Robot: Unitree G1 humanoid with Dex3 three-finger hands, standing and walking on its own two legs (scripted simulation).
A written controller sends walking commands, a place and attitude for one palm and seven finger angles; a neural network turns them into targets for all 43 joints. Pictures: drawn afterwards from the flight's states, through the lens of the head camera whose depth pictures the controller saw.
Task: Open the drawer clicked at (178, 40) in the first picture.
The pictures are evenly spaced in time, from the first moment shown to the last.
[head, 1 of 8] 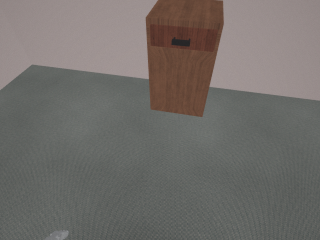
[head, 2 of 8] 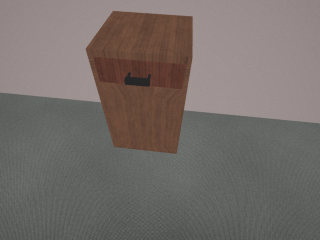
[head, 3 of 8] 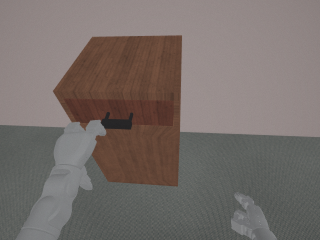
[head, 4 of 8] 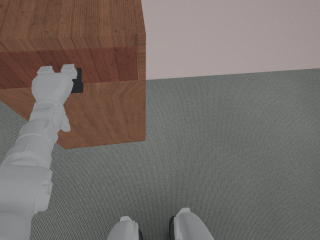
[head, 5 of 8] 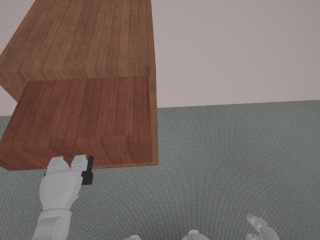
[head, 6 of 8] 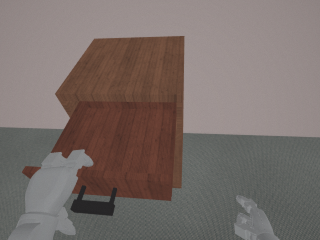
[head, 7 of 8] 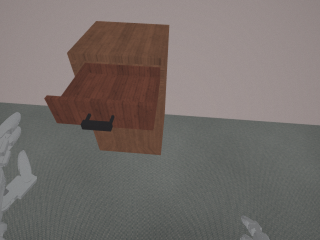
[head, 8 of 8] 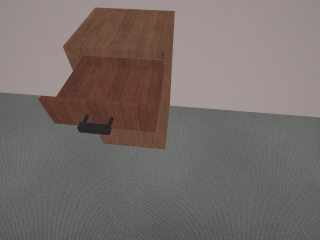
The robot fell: no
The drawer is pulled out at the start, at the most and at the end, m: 0.00 0.30 0.30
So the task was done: yes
